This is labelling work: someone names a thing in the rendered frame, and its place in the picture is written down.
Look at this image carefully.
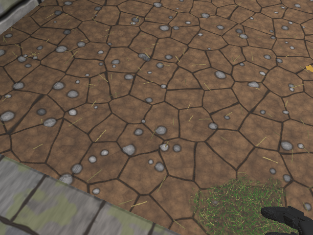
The right robot hand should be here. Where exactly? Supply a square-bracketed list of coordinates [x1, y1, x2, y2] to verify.
[261, 206, 313, 235]

